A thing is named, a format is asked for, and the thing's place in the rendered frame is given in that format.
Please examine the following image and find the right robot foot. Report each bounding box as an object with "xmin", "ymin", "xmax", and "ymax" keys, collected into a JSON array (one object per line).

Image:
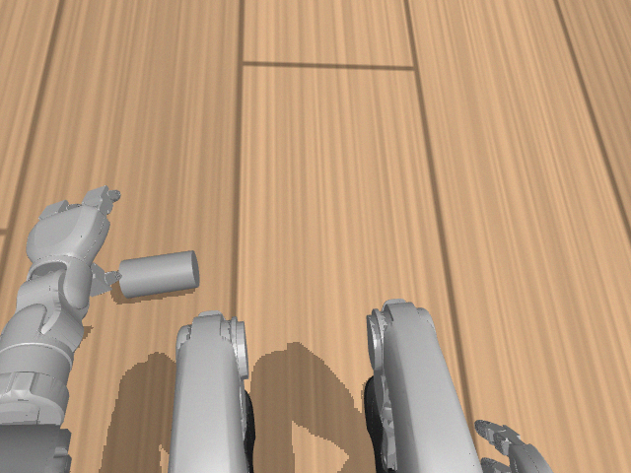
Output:
[{"xmin": 364, "ymin": 376, "xmax": 397, "ymax": 473}]

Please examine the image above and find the can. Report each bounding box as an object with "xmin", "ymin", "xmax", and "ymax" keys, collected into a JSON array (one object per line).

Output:
[{"xmin": 118, "ymin": 250, "xmax": 199, "ymax": 299}]

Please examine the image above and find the left robot arm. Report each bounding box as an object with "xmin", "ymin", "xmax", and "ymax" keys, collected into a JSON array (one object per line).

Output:
[{"xmin": 0, "ymin": 255, "xmax": 93, "ymax": 473}]

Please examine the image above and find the right robot hand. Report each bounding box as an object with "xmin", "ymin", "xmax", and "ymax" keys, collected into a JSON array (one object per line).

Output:
[{"xmin": 474, "ymin": 420, "xmax": 553, "ymax": 473}]

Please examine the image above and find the left robot hand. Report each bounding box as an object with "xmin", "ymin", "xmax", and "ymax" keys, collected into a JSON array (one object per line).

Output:
[{"xmin": 26, "ymin": 185, "xmax": 122, "ymax": 297}]

